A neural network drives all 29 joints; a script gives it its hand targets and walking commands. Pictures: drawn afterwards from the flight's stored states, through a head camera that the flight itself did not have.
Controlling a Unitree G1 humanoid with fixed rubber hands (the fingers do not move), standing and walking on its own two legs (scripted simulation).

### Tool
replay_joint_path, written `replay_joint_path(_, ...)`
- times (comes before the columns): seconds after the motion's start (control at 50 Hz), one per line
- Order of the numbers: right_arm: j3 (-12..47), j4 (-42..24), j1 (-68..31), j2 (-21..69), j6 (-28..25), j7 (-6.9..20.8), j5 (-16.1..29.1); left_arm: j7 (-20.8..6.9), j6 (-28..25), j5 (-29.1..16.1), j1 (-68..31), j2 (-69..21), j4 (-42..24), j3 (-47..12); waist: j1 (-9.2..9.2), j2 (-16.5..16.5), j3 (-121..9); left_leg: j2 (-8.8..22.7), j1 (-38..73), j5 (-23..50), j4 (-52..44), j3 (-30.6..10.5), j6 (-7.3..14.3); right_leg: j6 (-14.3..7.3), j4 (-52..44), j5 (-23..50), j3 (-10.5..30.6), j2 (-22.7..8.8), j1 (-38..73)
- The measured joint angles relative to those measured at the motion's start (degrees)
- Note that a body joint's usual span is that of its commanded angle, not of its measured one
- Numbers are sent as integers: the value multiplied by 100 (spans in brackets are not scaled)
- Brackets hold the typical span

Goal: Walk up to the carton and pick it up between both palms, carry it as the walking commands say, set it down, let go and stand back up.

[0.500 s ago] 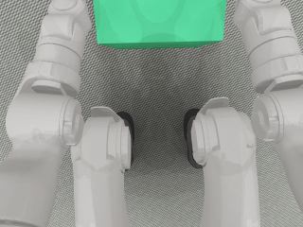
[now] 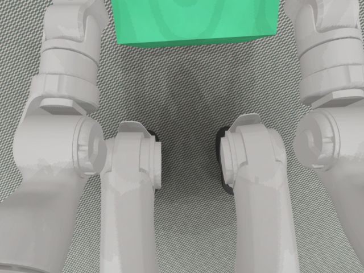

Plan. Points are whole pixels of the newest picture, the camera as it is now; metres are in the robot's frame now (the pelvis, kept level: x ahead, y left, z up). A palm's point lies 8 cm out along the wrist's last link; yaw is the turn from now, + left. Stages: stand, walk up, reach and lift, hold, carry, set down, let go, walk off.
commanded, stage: reach and lift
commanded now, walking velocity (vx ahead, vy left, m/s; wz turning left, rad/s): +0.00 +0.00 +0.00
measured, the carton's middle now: out of the picture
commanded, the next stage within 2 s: none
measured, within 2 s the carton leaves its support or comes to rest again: neither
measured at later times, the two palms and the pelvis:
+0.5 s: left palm out of the picture +0.55 +0.14 -0.09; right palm out of the picture +0.54 -0.18 -0.08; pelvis -0.01 +0.00 +0.04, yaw +0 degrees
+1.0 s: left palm out of the picture +0.53 +0.14 -0.02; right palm out of the picture +0.52 -0.17 -0.01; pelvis -0.02 +0.00 +0.08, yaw +0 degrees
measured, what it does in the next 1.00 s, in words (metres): rises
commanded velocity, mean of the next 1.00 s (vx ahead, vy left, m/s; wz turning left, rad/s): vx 0.00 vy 0.00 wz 0.00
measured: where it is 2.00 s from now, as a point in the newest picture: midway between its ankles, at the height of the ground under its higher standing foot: (189, 173)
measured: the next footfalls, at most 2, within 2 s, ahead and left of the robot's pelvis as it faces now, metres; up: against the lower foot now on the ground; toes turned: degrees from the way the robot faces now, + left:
none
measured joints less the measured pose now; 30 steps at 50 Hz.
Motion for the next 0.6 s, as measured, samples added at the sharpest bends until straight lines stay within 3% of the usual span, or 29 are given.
replay_joint_path(0.26,-216,-812,403,180,277,24,-157,-13,285,132,307,-132,-704,122,-27,20,14,-76,277,8,-283,-7,6,40,-274,-26,56,14,303)
replay_joint_path(0.6,-598,-1194,567,421,467,122,-482,-116,570,591,464,-384,-1162,534,-20,-8,5,-135,858,209,-863,-84,-20,58,-867,191,93,83,878)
